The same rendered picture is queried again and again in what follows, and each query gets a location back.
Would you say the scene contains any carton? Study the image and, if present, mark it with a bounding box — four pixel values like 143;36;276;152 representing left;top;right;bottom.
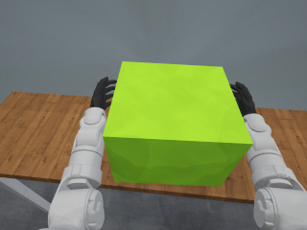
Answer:
103;61;253;187

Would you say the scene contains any robot left hand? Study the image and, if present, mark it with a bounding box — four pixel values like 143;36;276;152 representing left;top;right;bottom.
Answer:
90;77;117;110

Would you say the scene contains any robot right upper arm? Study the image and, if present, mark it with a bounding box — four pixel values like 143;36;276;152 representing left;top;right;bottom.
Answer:
253;187;307;230

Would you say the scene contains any right robot forearm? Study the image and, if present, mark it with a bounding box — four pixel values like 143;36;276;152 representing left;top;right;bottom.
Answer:
243;113;307;193

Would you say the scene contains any robot right hand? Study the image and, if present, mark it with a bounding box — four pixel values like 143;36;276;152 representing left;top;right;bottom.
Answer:
229;81;257;117

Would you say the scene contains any table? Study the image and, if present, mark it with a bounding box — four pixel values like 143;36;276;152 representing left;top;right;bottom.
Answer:
0;91;307;213

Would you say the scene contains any robot left upper arm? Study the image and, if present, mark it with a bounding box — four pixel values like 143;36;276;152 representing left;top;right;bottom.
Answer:
38;188;105;230

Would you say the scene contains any left robot forearm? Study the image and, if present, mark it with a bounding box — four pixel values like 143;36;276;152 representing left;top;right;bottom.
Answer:
48;107;106;227

